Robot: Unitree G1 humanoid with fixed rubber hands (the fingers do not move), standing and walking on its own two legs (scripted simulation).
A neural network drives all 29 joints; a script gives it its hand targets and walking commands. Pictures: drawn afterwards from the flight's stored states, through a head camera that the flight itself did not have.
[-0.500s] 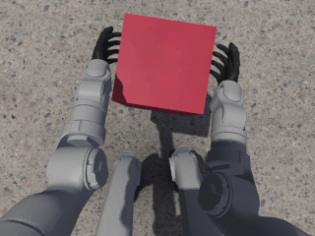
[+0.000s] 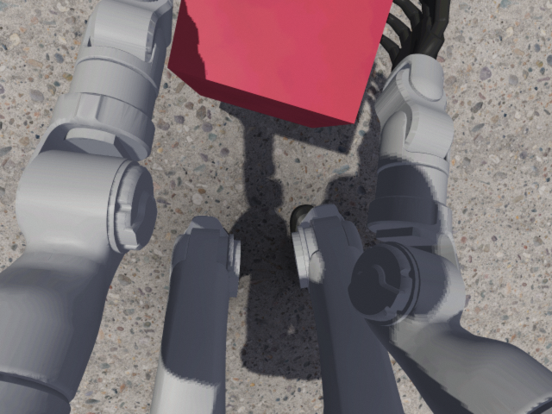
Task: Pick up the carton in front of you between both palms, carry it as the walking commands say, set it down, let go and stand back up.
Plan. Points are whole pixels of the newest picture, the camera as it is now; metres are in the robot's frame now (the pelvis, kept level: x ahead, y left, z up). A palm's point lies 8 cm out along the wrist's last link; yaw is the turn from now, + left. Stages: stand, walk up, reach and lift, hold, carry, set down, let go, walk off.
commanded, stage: set down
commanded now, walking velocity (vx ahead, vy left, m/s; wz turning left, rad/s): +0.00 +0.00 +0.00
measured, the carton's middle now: (278, 34) +0.55 -0.03 -0.25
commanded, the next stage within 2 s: none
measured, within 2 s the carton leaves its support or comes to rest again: rests again in 0.34 s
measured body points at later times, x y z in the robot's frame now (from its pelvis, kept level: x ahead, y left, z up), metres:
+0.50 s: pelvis +0.00 +0.00 -0.06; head +0.39 +0.03 +0.16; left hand +0.62 +0.10 -0.24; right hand +0.53 -0.19 -0.23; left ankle +0.08 +0.10 -0.43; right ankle +0.12 -0.14 -0.43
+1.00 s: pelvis +0.00 +0.01 -0.08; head +0.38 +0.04 +0.15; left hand +0.62 +0.10 -0.25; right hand +0.54 -0.19 -0.23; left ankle +0.08 +0.09 -0.43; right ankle +0.12 -0.14 -0.43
